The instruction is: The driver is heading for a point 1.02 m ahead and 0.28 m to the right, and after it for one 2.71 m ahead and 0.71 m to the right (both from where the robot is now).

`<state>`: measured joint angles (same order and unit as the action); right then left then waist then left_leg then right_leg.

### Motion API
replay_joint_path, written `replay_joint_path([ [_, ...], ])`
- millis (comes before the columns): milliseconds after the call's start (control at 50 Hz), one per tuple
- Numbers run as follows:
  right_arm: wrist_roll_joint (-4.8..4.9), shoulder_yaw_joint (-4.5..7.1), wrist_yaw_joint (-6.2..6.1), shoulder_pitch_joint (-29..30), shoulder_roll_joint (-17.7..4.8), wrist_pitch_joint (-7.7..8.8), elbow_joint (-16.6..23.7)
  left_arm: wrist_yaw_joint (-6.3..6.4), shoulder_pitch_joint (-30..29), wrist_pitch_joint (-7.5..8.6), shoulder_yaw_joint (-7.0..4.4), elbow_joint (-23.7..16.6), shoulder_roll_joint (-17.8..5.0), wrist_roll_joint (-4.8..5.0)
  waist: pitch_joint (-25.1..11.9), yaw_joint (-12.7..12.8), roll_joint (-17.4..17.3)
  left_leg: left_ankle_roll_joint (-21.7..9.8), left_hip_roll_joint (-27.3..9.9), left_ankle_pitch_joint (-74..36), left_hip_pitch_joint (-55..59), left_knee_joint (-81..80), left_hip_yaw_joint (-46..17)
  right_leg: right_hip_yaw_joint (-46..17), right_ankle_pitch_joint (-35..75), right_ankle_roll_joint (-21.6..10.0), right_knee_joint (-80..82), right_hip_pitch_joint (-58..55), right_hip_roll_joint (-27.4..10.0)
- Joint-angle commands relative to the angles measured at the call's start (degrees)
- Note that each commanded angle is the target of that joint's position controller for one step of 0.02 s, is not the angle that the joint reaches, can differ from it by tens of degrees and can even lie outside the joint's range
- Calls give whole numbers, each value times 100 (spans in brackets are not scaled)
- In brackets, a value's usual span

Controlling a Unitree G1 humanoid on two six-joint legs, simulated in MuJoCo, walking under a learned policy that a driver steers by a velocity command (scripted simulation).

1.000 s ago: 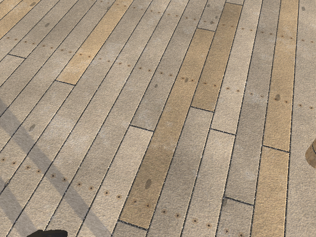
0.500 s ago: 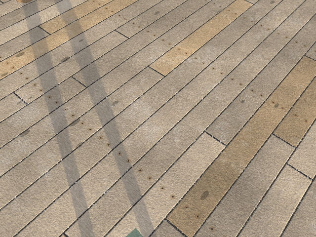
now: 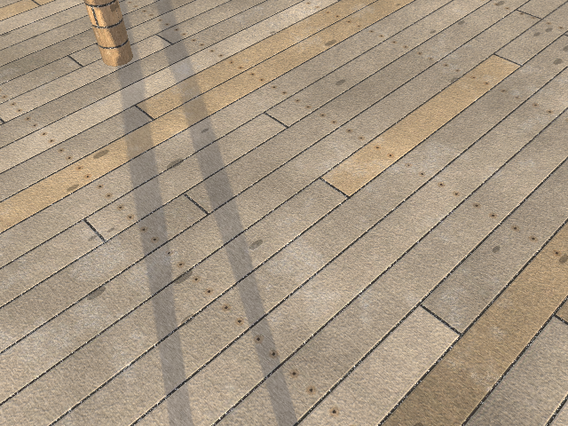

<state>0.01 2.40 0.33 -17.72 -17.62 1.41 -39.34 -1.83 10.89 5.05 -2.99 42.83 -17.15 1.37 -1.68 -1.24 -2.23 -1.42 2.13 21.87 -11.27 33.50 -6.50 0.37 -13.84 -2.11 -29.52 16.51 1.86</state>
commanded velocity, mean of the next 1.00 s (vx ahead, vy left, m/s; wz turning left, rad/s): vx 0.46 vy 0.00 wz -0.49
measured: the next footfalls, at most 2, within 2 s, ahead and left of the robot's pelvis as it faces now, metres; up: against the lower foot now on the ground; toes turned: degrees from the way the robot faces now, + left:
left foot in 0.40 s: +0.38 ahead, +0.09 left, +0.00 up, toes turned -17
right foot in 0.90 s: +0.54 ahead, -0.28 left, +0.00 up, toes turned -34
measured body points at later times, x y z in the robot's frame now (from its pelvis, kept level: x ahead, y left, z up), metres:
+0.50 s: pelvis +0.24 +0.00 +0.00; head +0.27 +0.00 +0.44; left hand +0.34 +0.28 -0.12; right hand +0.39 -0.29 -0.07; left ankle +0.34 +0.09 -0.73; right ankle +0.06 -0.09 -0.66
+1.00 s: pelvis +0.46 -0.14 -0.01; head +0.50 -0.19 +0.43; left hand +0.78 -0.04 -0.09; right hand +0.36 -0.43 -0.14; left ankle +0.41 +0.07 -0.63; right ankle +0.51 -0.25 -0.73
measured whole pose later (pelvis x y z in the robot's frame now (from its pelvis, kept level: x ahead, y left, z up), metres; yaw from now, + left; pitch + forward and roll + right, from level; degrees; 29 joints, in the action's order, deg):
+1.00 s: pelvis +0.46 -0.14 -0.01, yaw -34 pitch +1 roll +2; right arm 1.0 3.2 0.1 -14.2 -18.8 3.6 -44.5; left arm -2.2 5.2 1.3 -3.0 33.3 -18.0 0.2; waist 6.4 -2.4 0.1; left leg 2.7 -2.4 29.7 -17.0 68.3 0.4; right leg 1.2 -8.9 -4.8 -35.4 28.0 2.5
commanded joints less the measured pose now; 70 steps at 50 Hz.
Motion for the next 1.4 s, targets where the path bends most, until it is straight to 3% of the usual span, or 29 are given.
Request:
replay_joint_path([
  [20,88,177,-75,719,-777,346,826,-29,1325,62,-338,-31,-1297,-31,309,651,1574,68,3,1069,-3565,2602,231,-4352,-1991,-1694,1816,-2350,-2249],
  [40,159,217,-43,766,-864,422,806,-18,1199,82,-253,-81,-1041,-49,497,554,1177,11,-242,651,-3885,2962,45,-4005,-1827,-1572,1754,-2382,-2123],
  [100,-53,197,50,997,-645,543,790,79,1013,-1,-163,-236,-794,-78,446,442,659,82,-501,-378,-3749,2557,154,-2851,-154,-1268,1742,-2186,-1538],
  [240,0,37,153,1895,-144,550,907,320,1218,-200,-214,-126,-934,-4,468,580,828,530,-76,-1954,-2075,113,543,-1697,1404,-963,1718,-849,-872],
  [340,105,176,138,1978,-482,575,915,359,1325,-252,-279,-53,-993,77,459,420,960,340,-77,-2124,-1271,-513,241,-2246,1327,-721,1377,-949,-1171],
  [380,92,311,73,1323,-711,595,759,342,1171,-276,-284,-104,-931,51,142,13,992,86,-55,-1922,-291,-788,373,-2172,2235,-535,678,-936,-1005],
  [400,48,408,19,639,-893,599,638,309,1097,-276,-230,-181,-766,-10,-425,-342,873,-144,-351,-1890,828,-789,210,-1961,2384,-359,-320,-625,-678],
  [420,-23,492,-49,-366,-1245,551,556,299,1152,-273,-94,-364,-362,-179,-1479,-671,104,-502,-1439,-1210,2435,-629,-920,-1533,1036,-181,-2045,182,-250],
  [440,-88,507,34,-466,-1451,480,381,295,1994,-220,24,-494,32,59,-2011,-138,-1982,-1278,-2612,228,3591,-1434,-3676,-1095,-2072,70,-3692,1987,360],
  [460,-26,375,50,-205,-812,469,475,310,1807,-232,-105,-317,-630,163,-1282,-229,-1146,-1129,-2497,1043,2988,-1728,-3682,-1204,-1761,113,-4338,2527,-134],
  [480,12,307,22,69,-552,450,473,295,1193,-250,-183,-392,-879,142,-519,-308,-574,-951,-2273,594,2241,-1766,-2652,-993,-1208,127,-4368,2632,-328],
  [500,-18,280,29,283,-494,441,422,299,919,-263,-176,-430,-801,75,-130,-203,-125,-895,-2031,-329,1582,-1844,-1937,-851,-825,166,-4255,2438,-534],
  [540,-102,245,21,494,-362,459,297,235,755,-292,-191,-522,-636,36,177,14,-316,-860,-1707,-1199,812,-2116,-1048,-816,-465,183,-3921,2094,-805],
  [620,-4,319,18,554,-487,563,59,182,386,-403,-107,-741,-316,9,460,83,-247,-1050,-1743,-1815,441,-2569,-225,-652,-162,289,-3286,2297,-950],
  [740,30,397,-19,451,-830,483,-186,-25,-490,-283,-16,-992,-241,-11,588,-183,-11,-845,-1565,-2528,658,-2602,1001,-243,1456,224,-1444,2024,-833],
  [820,153,466,-23,136,-1063,362,-387,-136,-1017,-296,-42,-1287,-337,2,700,-272,-20,-652,-1764,-2961,1288,-2334,1334,36,1147,-39,-784,1952,-680],
  [860,195,514,-54,175,-1246,267,-390,-151,-809,-332,-152,-1341,-539,-51,465,-26,-177,-508,-1746,-4923,1533,-1513,1565,359,563,-260,-639,1408,-312],
  [900,238,465,-110,258,-1159,192,-309,-70,734,-375,-460,-983,-1060,-95,-412,827,-69,-154,-1378,-5771,872,745,1834,497,1153,-602,-141,-780,199],
  [920,-20,299,-106,-30,-697,220,-155,65,1263,-441,-586,-900,-1561,-61,-969,805,1018,203,-951,-2314,-721,2661,1823,-945,2866,-974,-260,-2519,-810],
  [940,-126,114,-54,-490,-318,319,97,66,813,-390,-574,-1227,-1987,-152,-2041,234,2055,534,210,1690,-2512,4745,953,-4289,2983,-2330,426,-3811,-2377],
  [960,45,235,2,-154,-983,379,-67,8,752,-349,-427,-1354,-1388,-158,-2439,692,902,445,-213,1405,-2596,4992,1,-3911,3030,-2152,635,-3607,-2391],
  [980,200,218,13,198,-973,371,-1,-2,524,-304,-298,-1255,-1030,-163,-1647,600,705,364,-478,1005,-2753,4735,165,-2862,3447,-1887,559,-2941,-2186],
  [1000,141,175,-41,237,-814,340,-98,-5,339,-262,-223,-1129,-778,-98,-971,384,221,368,-759,660,-2719,4167,283,-2126,3703,-1567,567,-2147,-1840],
  [1020,70,181,-90,268,-796,290,-162,18,132,-238,-167,-1078,-604,-96,-755,255,286,381,-927,446,-2466,3725,286,-1791,3729,-1410,686,-1601,-1678],
  [1060,87,170,-108,-29,-704,119,-353,27,-129,-182,-115,-981,-565,-248,-639,-17,473,451,-917,100,-1574,3484,329,-1251,4224,-1360,1027,-626,-1539],
  [1100,67,134,-154,-188,-518,5,-456,53,-285,-85,-92,-803,-510,-294,-577,-143,496,571,-881,-270,-1248,2962,317,-746,4435,-1380,1247,-272,-1453],
  [1200,65,108,-158,381,-419,-64,-348,195,-465,-142,-112,-454,-579,-344,-272,58,670,607,-847,-1380,-1189,1410,315,-56,3485,-1099,1524,-431,-1280],
  [1300,78,196,-95,828,-548,-187,-17,281,-287,-407,-205,-206,-759,-236,61,275,609,522,-835,-653,-1825,1197,409,-329,2525,-1265,1480,-1126,-1763],
  [1400,104,212,53,931,-410,-258,200,346,-295,-615,-275,-176,-844,-121,-27,290,690,377,-622,-13,-1775,708,752,-320,3343,-1156,830,-1738,-1987],
])
Velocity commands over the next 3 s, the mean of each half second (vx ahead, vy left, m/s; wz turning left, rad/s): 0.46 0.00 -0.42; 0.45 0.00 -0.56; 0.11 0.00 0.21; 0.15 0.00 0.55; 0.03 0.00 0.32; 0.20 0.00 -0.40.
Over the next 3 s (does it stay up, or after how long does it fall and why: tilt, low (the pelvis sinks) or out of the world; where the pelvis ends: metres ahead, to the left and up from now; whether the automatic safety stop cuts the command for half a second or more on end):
stays up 0.78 -0.25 0.02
